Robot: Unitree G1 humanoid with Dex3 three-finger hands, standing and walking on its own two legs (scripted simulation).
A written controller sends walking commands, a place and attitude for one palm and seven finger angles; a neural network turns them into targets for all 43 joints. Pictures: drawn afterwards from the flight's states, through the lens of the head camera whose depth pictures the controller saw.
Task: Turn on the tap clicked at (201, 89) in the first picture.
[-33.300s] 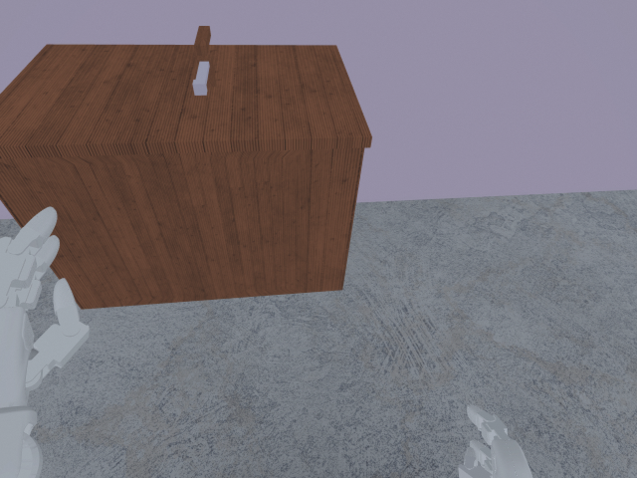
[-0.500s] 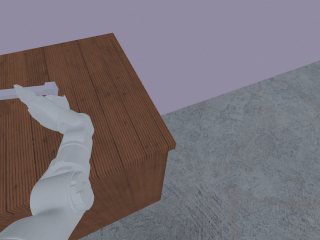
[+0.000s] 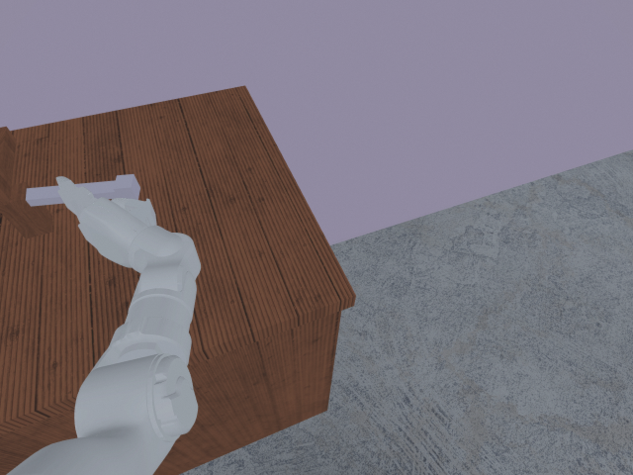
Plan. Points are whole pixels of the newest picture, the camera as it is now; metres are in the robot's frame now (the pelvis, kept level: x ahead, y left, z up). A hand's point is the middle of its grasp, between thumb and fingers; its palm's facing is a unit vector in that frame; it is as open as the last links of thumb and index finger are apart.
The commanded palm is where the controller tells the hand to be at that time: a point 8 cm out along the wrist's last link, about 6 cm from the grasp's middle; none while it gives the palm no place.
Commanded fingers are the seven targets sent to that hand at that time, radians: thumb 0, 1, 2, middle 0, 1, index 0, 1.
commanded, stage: lift the hand up off the lever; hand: left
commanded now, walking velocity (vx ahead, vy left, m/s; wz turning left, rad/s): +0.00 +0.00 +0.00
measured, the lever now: (127, 188) +0.51 +0.26 +0.07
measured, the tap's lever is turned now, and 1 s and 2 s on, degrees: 77 77 77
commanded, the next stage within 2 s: draw the hand back beside the body in 1.64 s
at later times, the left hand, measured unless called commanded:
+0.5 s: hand (142, 198) +0.45 +0.21 +0.11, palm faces +0.82 -0.56 -0.11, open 7.8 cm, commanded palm +0.40 +0.23 +0.11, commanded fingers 0.00 0.90 0.90 -0.15 -0.15 -0.15 -0.15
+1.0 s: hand (127, 198) +0.44 +0.22 +0.12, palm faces +0.82 -0.56 -0.08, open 7.8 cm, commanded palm +0.38 +0.23 +0.13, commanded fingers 0.00 0.90 0.90 -0.15 -0.15 -0.15 -0.15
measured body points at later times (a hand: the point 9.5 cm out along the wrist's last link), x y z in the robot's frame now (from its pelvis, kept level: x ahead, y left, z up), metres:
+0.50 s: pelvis -0.01 +0.00 +0.01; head +0.03 +0.00 +0.45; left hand +0.40 +0.24 +0.12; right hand +0.03 -0.25 -0.13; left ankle +0.00 +0.13 -0.71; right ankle -0.03 -0.08 -0.71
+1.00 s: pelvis +0.00 +0.01 +0.01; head +0.02 +0.00 +0.46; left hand +0.39 +0.25 +0.13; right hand +0.07 -0.24 -0.12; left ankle +0.00 +0.13 -0.71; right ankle -0.03 -0.08 -0.71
